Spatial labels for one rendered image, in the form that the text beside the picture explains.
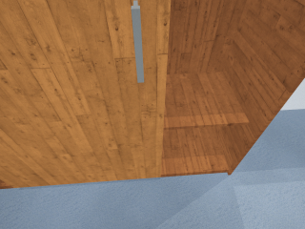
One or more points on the handle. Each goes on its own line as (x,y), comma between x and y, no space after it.
(137,40)

